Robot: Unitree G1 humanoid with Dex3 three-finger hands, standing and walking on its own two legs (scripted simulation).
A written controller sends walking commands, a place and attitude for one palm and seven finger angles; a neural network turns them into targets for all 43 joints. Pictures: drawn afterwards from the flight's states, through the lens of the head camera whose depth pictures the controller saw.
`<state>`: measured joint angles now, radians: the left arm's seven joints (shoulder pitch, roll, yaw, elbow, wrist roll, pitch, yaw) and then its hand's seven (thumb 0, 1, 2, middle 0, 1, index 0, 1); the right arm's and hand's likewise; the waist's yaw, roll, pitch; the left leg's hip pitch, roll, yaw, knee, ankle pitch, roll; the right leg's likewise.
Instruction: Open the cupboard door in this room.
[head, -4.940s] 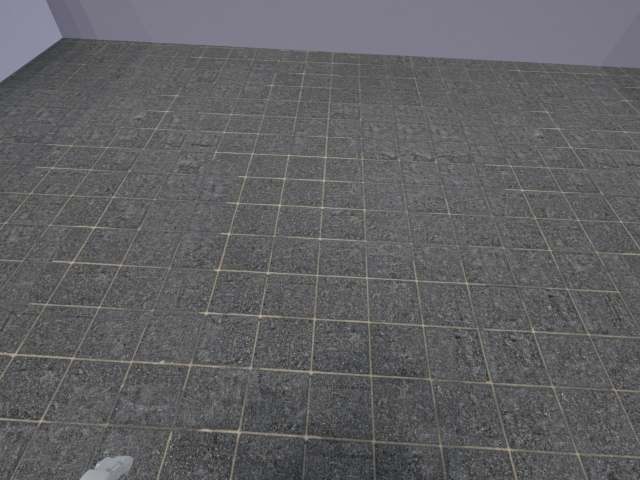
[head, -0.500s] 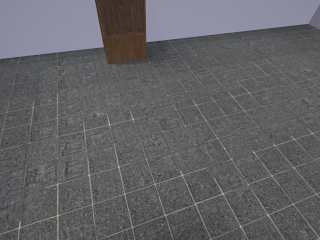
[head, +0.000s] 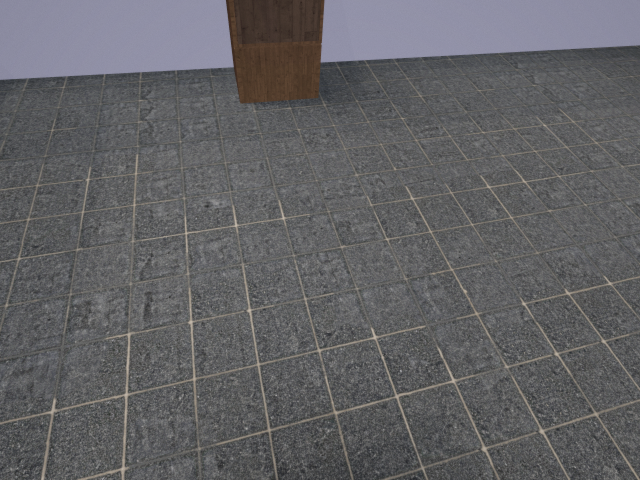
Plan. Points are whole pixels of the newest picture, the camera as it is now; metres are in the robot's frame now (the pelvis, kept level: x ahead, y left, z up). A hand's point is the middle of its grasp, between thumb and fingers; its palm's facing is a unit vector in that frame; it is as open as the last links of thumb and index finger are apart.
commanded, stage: turn or walk to find it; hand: left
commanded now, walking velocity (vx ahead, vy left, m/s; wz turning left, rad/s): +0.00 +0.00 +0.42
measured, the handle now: out of the picture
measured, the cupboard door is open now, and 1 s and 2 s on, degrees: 0 0 0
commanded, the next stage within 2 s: stand and wait in 0.68 s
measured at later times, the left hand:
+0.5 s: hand out of the picture +0.01 +0.15 -0.14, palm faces +0.26 -0.92 -0.29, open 7.4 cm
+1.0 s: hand out of the picture -0.06 +0.19 -0.17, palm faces +0.44 -0.87 -0.21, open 7.4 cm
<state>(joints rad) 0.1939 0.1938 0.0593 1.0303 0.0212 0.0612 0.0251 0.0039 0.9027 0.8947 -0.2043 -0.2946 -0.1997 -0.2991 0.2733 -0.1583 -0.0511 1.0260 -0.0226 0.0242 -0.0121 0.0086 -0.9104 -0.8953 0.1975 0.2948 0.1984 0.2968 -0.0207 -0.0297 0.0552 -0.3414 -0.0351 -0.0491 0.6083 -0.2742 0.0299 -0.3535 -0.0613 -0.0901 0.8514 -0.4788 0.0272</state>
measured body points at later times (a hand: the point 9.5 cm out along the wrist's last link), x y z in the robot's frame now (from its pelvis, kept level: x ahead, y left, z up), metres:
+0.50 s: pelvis +0.00 -0.06 +0.01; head +0.04 -0.08 +0.46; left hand -0.01 +0.19 -0.12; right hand +0.12 -0.30 -0.15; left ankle -0.07 +0.10 -0.63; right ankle -0.04 -0.15 -0.73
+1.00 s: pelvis +0.00 +0.00 +0.01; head +0.00 +0.03 +0.46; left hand -0.08 +0.24 -0.15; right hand +0.19 -0.16 -0.12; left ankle -0.04 +0.07 -0.73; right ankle +0.06 -0.16 -0.67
